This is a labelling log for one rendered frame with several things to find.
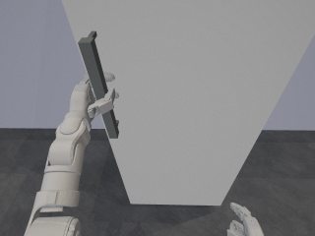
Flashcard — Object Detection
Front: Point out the handle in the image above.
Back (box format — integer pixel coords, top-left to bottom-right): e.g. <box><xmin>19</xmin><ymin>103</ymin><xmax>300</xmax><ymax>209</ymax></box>
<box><xmin>78</xmin><ymin>30</ymin><xmax>119</xmax><ymax>139</ymax></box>

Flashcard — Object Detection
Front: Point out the robot left hand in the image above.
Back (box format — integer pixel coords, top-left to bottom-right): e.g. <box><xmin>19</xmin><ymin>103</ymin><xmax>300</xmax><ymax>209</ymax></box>
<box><xmin>69</xmin><ymin>72</ymin><xmax>119</xmax><ymax>122</ymax></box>

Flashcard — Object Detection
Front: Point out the left robot forearm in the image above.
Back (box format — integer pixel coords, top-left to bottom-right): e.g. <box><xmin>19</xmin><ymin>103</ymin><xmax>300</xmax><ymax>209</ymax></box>
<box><xmin>24</xmin><ymin>111</ymin><xmax>92</xmax><ymax>236</ymax></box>

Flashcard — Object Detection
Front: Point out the left robot upper arm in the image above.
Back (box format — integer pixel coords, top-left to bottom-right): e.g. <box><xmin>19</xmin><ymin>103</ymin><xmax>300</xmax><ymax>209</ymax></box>
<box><xmin>27</xmin><ymin>216</ymin><xmax>81</xmax><ymax>236</ymax></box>

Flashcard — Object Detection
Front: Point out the robot right hand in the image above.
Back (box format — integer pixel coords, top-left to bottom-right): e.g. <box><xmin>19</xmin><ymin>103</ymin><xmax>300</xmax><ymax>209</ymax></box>
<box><xmin>226</xmin><ymin>203</ymin><xmax>265</xmax><ymax>236</ymax></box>

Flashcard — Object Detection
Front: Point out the fridge door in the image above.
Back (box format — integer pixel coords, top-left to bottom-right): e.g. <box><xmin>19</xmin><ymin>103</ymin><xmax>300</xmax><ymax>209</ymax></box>
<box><xmin>61</xmin><ymin>0</ymin><xmax>315</xmax><ymax>206</ymax></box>

